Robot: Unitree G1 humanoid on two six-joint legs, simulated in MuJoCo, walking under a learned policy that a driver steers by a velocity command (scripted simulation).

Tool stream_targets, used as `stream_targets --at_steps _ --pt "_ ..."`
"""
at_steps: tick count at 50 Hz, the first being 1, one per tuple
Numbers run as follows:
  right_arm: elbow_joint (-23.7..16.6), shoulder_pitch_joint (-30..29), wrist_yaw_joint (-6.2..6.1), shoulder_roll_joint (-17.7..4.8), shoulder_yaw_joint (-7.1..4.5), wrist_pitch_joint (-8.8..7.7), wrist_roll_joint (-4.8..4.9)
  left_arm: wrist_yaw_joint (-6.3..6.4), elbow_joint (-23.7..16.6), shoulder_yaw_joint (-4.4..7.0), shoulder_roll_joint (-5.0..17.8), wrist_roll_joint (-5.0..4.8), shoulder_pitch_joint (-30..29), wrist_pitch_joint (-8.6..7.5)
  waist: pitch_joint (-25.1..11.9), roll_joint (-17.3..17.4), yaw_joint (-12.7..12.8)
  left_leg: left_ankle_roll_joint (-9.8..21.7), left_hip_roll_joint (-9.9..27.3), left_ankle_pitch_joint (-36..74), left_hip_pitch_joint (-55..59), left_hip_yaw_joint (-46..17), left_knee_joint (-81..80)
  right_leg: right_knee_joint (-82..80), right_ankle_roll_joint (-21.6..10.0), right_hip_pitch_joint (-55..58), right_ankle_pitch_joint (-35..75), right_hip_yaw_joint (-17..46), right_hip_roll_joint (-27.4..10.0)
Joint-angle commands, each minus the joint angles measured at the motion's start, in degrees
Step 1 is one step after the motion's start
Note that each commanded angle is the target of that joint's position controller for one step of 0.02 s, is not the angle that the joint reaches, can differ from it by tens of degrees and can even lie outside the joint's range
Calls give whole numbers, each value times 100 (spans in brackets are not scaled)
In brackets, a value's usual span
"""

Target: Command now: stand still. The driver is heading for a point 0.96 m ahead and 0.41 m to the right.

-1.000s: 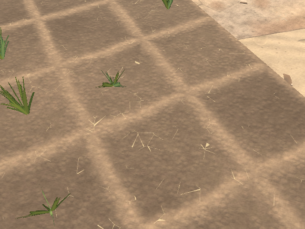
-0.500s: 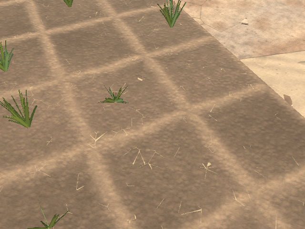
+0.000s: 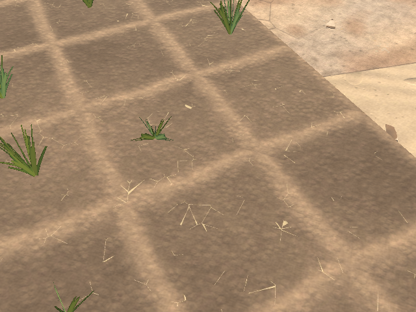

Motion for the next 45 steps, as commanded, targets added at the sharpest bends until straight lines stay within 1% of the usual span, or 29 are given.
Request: stream_targets --at_steps 1,8,9,10,11,12,13,15,17,19,20,21,22,23,24,25,26,27,28,29,30,32,35,37,40,42,43,44,45 --pt "-54 292 -19 -551 -96 -45 -1 21 -90 98 552 -2 -20 -46 -77 112 3 73 251 1122 -829 -205 -732 -243 -213 816 1136 87 -116" --pt "173 417 -23 -500 -56 -41 -6 24 189 70 538 -7 -3 -36 1 108 4 67 231 1011 -818 -164 -810 -321 -208 788 1006 66 -97" --pt "291 660 -35 -532 -79 -20 20 21 312 55 466 -23 155 -26 -223 240 -44 182 207 -298 -693 -187 -985 -127 -217 784 -270 -207 141" --pt "270 743 -52 -826 -172 1 89 8 322 91 534 -87 141 -37 -9 533 -131 461 408 -1994 -715 -589 -1226 314 -232 265 -1755 -489 396" --pt "241 996 -60 -1106 -253 -30 150 -32 130 101 617 -125 -286 -117 399 837 -363 855 1014 -3324 -611 -1478 -1803 874 -238 -680 -2175 -573 396" --pt "186 909 -72 -1426 -357 -135 203 -105 -172 44 491 -224 -814 -263 906 1365 -455 1305 1927 -3615 -562 -2615 -2467 1672 -292 -1458 -1424 -556 116" --pt "109 766 -77 -1328 -342 -255 153 -156 -315 63 586 -264 -1075 -399 1195 1195 -462 1500 2276 -3004 -341 -3054 -2666 2171 -367 -2178 -1324 -188 -255" --pt "17 591 -32 -977 -267 -414 130 -251 -285 80 563 -248 -858 -608 1029 845 -270 1297 2174 -1853 473 -2572 -2425 2278 -462 -2885 -1006 -33 -603" --pt "-56 541 29 -964 -274 -427 194 -335 -253 69 497 -219 -796 -740 684 769 -249 971 1710 -1013 375 -1639 -2297 1292 -444 -2019 -695 -332 -524" --pt "-128 448 66 -1130 -308 -402 209 -388 -135 56 397 -228 -488 -761 479 919 -73 923 1360 -863 -431 -1015 -2135 737 -310 -604 -466 -823 -193" --pt "10 460 139 -1215 -363 -371 -281 -546 -197 73 362 242 -88 -507 320 1043 132 1028 1145 -1303 -807 -778 -2023 362 -337 236 -668 -1283 114" --pt "-6 371 170 -1156 -375 -368 -282 -549 -38 145 423 254 441 -393 333 797 385 1036 1087 -1136 -1433 -642 -1601 211 -344 1231 -369 -1503 282" --pt "-34 238 187 -1126 -355 -395 -268 -478 233 259 639 214 1421 -381 41 261 869 997 846 -213 -1962 -365 -411 110 -389 2360 -649 -1446 403" --pt "-174 -107 201 -898 -290 -443 -300 -385 511 394 1107 301 2656 -453 -410 -941 1523 816 322 540 -2776 317 2131 -527 -536 3288 -2014 -21 -595" --pt "-648 -475 242 -153 -132 -534 -212 -357 583 332 1448 349 3102 -537 -611 -2300 1361 703 -454 -1151 -4092 -141 3945 -2165 -860 3193 -4577 3380 -1995" --pt "-827 -588 304 -291 -144 -532 -143 -334 380 231 1229 341 1942 -495 -24 -1356 671 804 -48 -294 -4637 -736 4722 -2562 -1145 2338 -4895 4218 -2282" --pt "-865 -664 383 -566 -182 -525 -136 -349 89 191 1060 266 1179 -513 248 -489 330 805 456 517 -4677 -502 4736 -2299 -1153 1831 -4197 3474 -2254" --pt "-760 -491 448 -643 -198 -509 -186 -382 14 148 911 192 920 -566 167 -46 126 687 756 948 -4191 -357 4367 -2236 -1097 1410 -3261 2567 -1891" --pt "-685 -275 479 -609 -202 -453 -285 -382 -15 104 819 152 829 -615 33 -146 -49 555 857 1016 -3778 -250 4094 -2329 -1010 1154 -2786 2013 -1587" --pt "-677 -246 530 -568 -181 -370 -340 -357 35 44 665 167 903 -662 76 -307 -94 418 911 1139 -3637 -133 4058 -2465 -1003 945 -2488 1635 -1392" --pt "-746 -369 566 -520 -160 -296 -318 -338 126 15 584 173 1098 -704 204 -401 -87 330 919 1306 -3722 -26 4047 -2562 -1041 878 -2201 1393 -1279" --pt "-926 -819 570 -536 -138 -197 -257 -324 225 7 586 136 1435 -752 487 -244 -25 208 929 1603 -4187 145 3772 -2728 -1136 986 -1603 1016 -1167" --pt "-1281 -1726 563 -569 -104 -172 -213 -323 262 -26 562 95 1819 -805 712 -97 163 80 836 1946 -4325 402 2701 -2988 -1256 1133 -606 510 -1064" --pt "-1453 -2137 577 -494 -47 -175 -152 -300 253 -40 560 83 1897 -844 791 -165 207 128 744 2256 -3918 577 1817 -3212 -1234 1172 58 177 -1017" --pt "-1708 -2637 565 -484 -4 -189 -143 -244 291 -52 607 51 2071 -853 883 -136 274 249 605 2414 -3420 662 942 -3362 -1326 1628 1412 163 -1164" --pt "-1781 -2581 511 -588 -17 -224 -148 -222 267 -21 803 53 1990 -816 647 -198 142 374 378 2009 -2967 715 552 -2826 -1294 2169 3093 49 -1206" --pt "-1754 -2348 455 -655 -38 -250 -132 -217 248 4 944 68 1923 -804 385 -354 -10 449 155 1718 -2404 783 441 -2312 -1234 2272 4489 2 -1213" --pt "-1627 -1796 376 -816 -100 -283 -113 -209 260 42 1100 109 1918 -781 -22 -554 -270 515 -60 1367 -1645 769 445 -1526 -1164 2345 5674 20 -1237" --pt "-1314 -666 280 -1081 -213 -323 -91 -201 256 91 1250 168 1843 -731 -650 -652 -760 586 -216 914 -398 726 381 -238 -1090 2106 5909 11 -1175"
